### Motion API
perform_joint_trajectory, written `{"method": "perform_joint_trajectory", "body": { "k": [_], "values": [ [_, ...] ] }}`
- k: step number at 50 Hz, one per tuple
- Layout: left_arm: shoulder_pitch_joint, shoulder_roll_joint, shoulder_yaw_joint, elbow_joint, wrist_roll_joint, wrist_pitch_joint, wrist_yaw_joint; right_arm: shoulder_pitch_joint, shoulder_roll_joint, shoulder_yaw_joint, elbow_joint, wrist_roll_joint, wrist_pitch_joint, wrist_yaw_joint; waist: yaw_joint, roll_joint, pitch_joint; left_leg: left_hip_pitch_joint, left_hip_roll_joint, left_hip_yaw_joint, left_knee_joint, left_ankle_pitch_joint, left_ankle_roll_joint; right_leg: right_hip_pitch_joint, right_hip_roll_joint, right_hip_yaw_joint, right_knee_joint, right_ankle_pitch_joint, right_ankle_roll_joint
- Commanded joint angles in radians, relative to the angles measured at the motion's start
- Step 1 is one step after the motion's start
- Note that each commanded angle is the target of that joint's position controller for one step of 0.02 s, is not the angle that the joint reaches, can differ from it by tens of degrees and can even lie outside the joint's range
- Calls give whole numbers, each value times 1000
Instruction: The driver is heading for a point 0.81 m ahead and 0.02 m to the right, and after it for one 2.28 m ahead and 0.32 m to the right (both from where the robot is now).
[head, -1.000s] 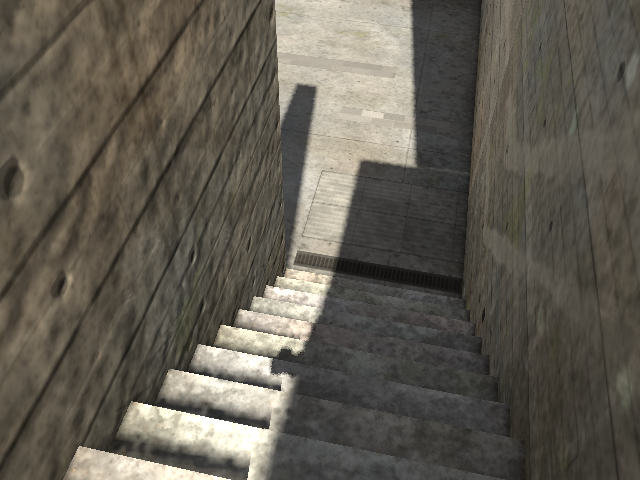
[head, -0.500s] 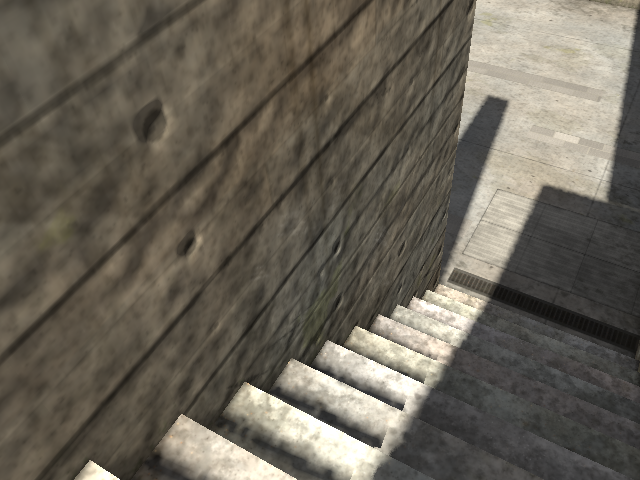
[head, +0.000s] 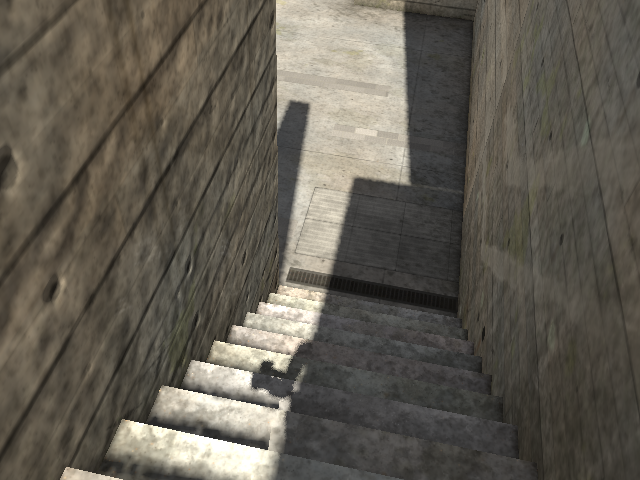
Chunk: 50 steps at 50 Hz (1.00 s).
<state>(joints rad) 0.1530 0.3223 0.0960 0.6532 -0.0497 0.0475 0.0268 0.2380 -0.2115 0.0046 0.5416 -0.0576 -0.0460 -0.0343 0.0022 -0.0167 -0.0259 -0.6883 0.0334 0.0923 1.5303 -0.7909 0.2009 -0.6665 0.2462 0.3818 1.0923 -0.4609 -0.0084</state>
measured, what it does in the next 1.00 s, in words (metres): climbs, backwards: right foot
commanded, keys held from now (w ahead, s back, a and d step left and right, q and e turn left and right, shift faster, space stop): e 0.30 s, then no key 0.10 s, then q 0.52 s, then w+q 0.08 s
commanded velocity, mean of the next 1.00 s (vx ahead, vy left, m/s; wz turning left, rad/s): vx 0.02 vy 0.00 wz -0.07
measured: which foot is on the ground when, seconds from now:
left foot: down 0.00-0.40, up 0.42-1.00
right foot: up 0.00-0.36, down 0.38-1.00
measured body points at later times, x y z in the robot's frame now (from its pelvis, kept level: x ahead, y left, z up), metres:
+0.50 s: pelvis -0.07 -0.07 +0.10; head -0.07 -0.10 +0.55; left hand +0.11 +0.14 +0.01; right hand +0.02 -0.40 +0.02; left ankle -0.04 +0.10 -0.53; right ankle -0.11 -0.17 -0.58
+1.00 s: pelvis -0.13 -0.04 +0.14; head -0.12 -0.03 +0.59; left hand +0.02 +0.22 +0.03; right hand +0.01 -0.30 +0.05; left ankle -0.14 +0.08 -0.57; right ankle -0.11 -0.18 -0.58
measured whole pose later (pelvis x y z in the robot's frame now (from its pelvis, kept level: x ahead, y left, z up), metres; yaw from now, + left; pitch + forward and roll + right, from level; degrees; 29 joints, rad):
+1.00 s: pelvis -0.13 -0.04 +0.14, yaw +0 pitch +1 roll -1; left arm 0.15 0.25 0.05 0.75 -0.03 0.07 0.03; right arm 0.25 -0.24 -0.05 0.62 0.04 0.08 -0.02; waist 0.01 -0.01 -0.01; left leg -0.35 0.03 0.03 0.75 -0.42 0.03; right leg -0.32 -0.10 -0.16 0.58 -0.28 0.00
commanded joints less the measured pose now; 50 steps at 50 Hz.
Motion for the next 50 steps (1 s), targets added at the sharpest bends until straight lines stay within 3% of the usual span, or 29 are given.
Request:
{"method": "perform_joint_trajectory", "body": {
  "k": [1, 2, 3, 5, 6, 7, 8, 9, 13, 14, 16, 17, 18, 19, 20, 21, 22, 23, 24, 25, 26, 27, 28, 32, 35, 38, 46, 49, 50],
  "values": [
    [161, 56, 0, 1, 31, 64, 26, -244, -11, 7, -113, 11, 23, 6, 132, 124, 50, -192, 184, -412, -624, 430, 34, -85, -9, -180, 519, 279, 93],
    [151, 41, -7, -7, 47, 86, 34, -266, -31, 13, -126, 20, 36, 14, 141, 56, 29, -216, 175, -338, -631, 384, 10, -77, 6, -232, 646, 391, 108],
    [121, 35, -15, -46, 45, 99, 42, -280, -55, 19, -129, 33, 45, 2, 159, 44, 26, -207, 168, -315, -653, 371, -25, -88, -15, -249, 668, 460, 114],
    [47, 69, -14, -91, 41, 102, 54, -179, -92, 13, -132, 25, 41, -24, 88, 46, 13, -57, 194, -289, -711, 463, -54, -165, -57, -257, 703, 474, 117],
    [-2, 75, -14, -121, 40, 85, 63, -111, -121, 4, -119, 15, 30, -27, 42, 103, -40, 116, 225, -325, -728, 551, -70, -245, -93, -251, 747, 402, 119],
    [-59, 67, -18, -147, 26, 75, 56, -39, -135, -7, -102, 16, 30, -37, 1, 91, -45, 246, 227, -332, -700, 533, -70, -332, -124, -209, 708, 384, 115],
    [-81, 43, -26, -167, 28, 70, 50, -15, -180, -12, -95, 16, 39, -36, 1, 100, -33, 303, 235, -316, -718, 712, -36, -331, -123, -242, 676, 341, 116],
    [-112, 19, -40, -191, 30, 55, 42, 4, -204, -21, -81, 13, 49, -42, -17, 161, -63, 396, 287, -337, -754, 871, -19, -331, -158, -250, 655, 205, 121],
    [-150, 41, -35, -206, 15, 36, 20, 21, -229, -46, -68, 9, 58, -43, -76, 175, -91, 499, 341, -297, -731, 903, 6, -308, -206, -228, 541, 137, 125],
    [-130, 47, -35, -208, 15, 41, 18, -11, -233, -51, -77, 11, 56, -40, -67, 187, -97, 469, 347, -271, -750, 900, 8, -255, -218, -251, 505, 144, 124],
    [-93, 2, -53, -214, 10, 53, 1, -58, -263, -70, -53, 44, 78, -30, -18, 217, -61, 336, 287, -116, -825, 786, -40, -19, -221, -410, 146, 60, 104],
    [-5, -4, -48, -189, 8, 45, -12, -73, -292, -85, -47, 60, 75, -29, 20, 257, -89, 270, 266, -56, -840, 738, -55, 165, -184, -505, 68, 18, 85],
    [166, 44, -25, -128, 7, 30, -20, -198, -322, -93, -84, 52, 50, -20, 96, 318, -145, 179, 297, -52, -793, 804, -81, 365, -194, -522, 149, 223, 82],
    [108, -12, -43, -155, 2, 24, -35, -131, -233, -82, -27, 117, 47, -22, 60, 303, -75, 237, 255, -21, -809, 721, -119, 319, -194, -405, -309, -76, 9],
    [242, 36, -9, -80, 13, -6, -43, -63, -231, -95, 2, 114, 43, -33, 93, 77, -66, 256, 175, 47, -589, 689, -161, 457, -143, -482, -464, 265, -2],
    [249, 165, 21, -40, 25, -19, -37, -30, -156, -74, -71, 85, 34, -37, 5, -369, -34, -99, 63, -7, -233, 122, -247, 619, -343, -8, -389, 1043, -161],
    [136, 126, -9, -69, 54, -38, -53, -42, -161, -63, -63, 70, 11, -32, -24, -231, -161, -123, 43, -282, -165, 123, -248, 579, -503, 196, -450, 1147, -292],
    [94, 113, -13, -45, 78, -41, -77, -72, -211, -81, -19, 120, 15, -29, -16, -109, -134, -71, 10, -325, -172, 144, -235, 398, -533, 258, -582, 670, -334],
    [34, 55, -28, -25, 58, -47, -81, -32, -217, -95, 33, 122, 31, -31, -48, -50, -36, -32, 2, -331, -194, 197, -242, 321, -495, 152, -577, 543, -298],
    [-11, 10, -44, -5, 47, -51, -74, 28, -188, -96, 73, 100, 49, -33, -63, -61, -20, 3, -28, -352, -169, 260, -255, 289, -486, 81, -553, 569, -282],
    [-25, -4, -54, 16, 51, -49, -62, 81, -176, -100, 104, 86, 66, -32, -81, -84, -31, 61, -51, -348, -134, 309, -260, 258, -470, 9, -544, 573, -266],
    [-1, -35, -62, 40, 49, -40, -54, 71, -178, -103, 100, 81, 82, -33, -80, -111, -4, 47, -76, -316, -154, 298, -266, 269, -438, -57, -565, 529, -246],
    [31, -69, -71, 60, 49, -38, -46, 48, -170, -101, 87, 86, 91, -31, -58, -140, 18, 6, -74, -349, -159, 261, -262, 310, -462, -37, -591, 521, -245],
    [104, -24, -55, 75, 64, -41, -11, 23, -164, -98, 69, 95, 97, -23, -5, -91, -26, -16, -71, -348, -165, 277, -259, 461, -517, -34, -624, 470, -252],
    [88, -23, -56, 57, 65, -37, 2, 43, -154, -94, 60, 93, 106, -25, 3, -98, -17, -2, -63, -303, -171, 297, -272, 464, -530, -72, -677, 378, -261],
    [91, -24, -58, 47, 53, -34, 14, 47, -127, -88, 49, 88, 106, -26, 12, -119, 12, 0, -34, -264, -361, 324, -269, 501, -533, -124, -721, 332, -241],
    [3, 75, -9, 49, 36, 9, 21, 44, -73, -60, 18, 91, 104, 1, 2, -144, -43, 226, 5, -82, -619, 305, -205, 470, -575, -272, -708, 616, -257],
    [-43, 78, -8, 30, 14, 17, 6, 80, -101, -73, 24, 105, 129, 25, -9, -184, -61, 355, 4, -47, -846, 392, -143, 436, -551, -329, -714, 197, -186],
    [-76, 68, -8, 34, -3, 16, 1, 135, -103, -82, 51, 97, 135, 32, -45, -142, -45, 451, -31, -12, -981, 469, -105, 353, -521, -363, -667, 56, -147]
  ]
}}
